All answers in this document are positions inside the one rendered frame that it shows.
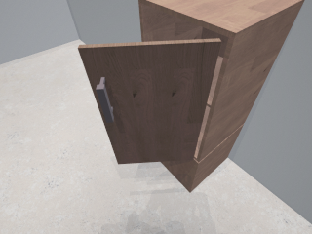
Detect cupboard door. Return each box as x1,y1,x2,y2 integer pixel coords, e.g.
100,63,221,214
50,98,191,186
78,38,221,165

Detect handle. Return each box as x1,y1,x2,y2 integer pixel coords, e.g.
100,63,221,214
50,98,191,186
96,77,114,123

